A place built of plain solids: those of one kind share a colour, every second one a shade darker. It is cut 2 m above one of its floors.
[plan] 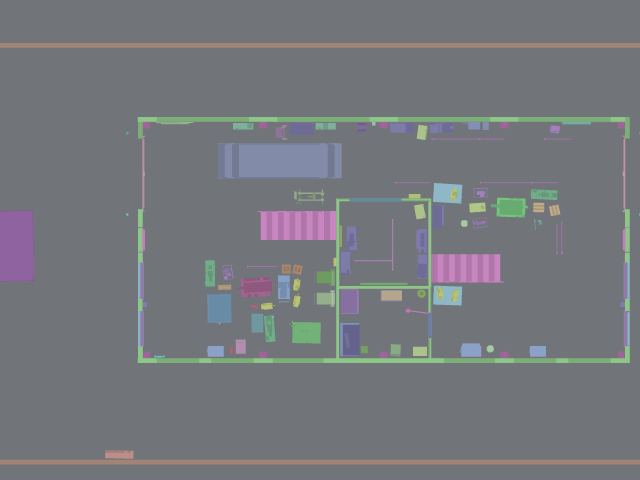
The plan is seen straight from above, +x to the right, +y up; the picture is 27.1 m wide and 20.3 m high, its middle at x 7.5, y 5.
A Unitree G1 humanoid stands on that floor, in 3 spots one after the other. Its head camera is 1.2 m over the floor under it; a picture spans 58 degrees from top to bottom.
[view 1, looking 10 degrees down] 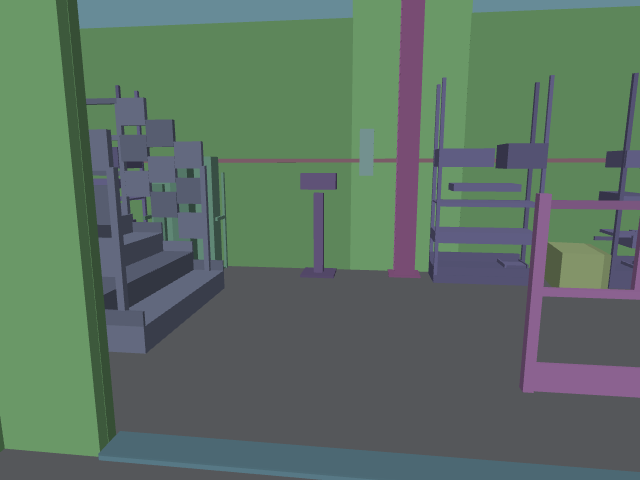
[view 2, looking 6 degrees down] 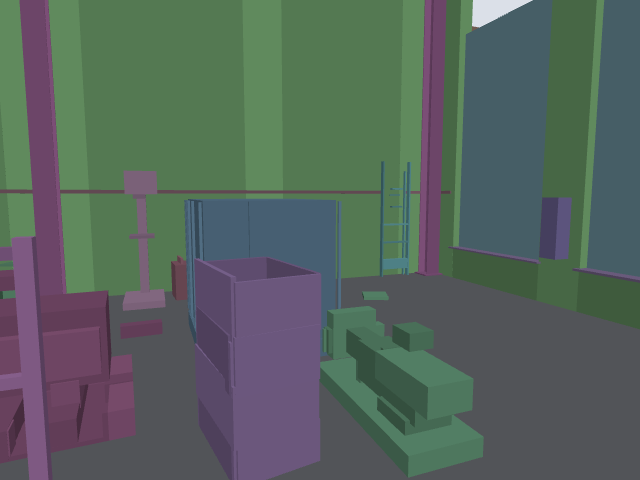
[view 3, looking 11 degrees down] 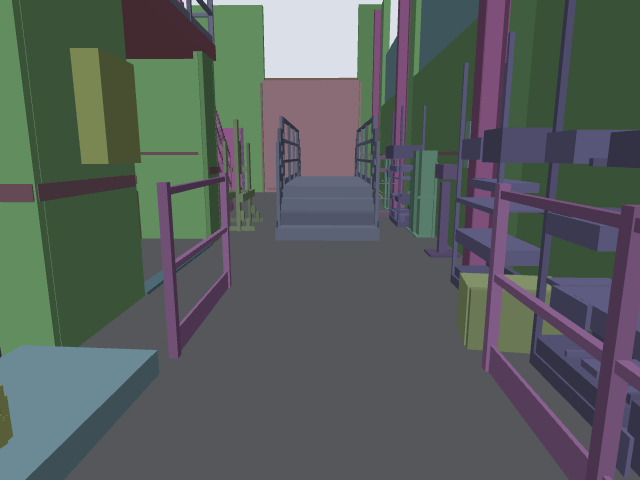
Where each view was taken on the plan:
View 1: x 9.85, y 5.15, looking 97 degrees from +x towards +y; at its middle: bench_grinder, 4.67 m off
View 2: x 4.02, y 5.62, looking -111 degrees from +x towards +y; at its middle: ibc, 3.16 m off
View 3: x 14.55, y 8.35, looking -179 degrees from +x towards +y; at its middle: staging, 6.24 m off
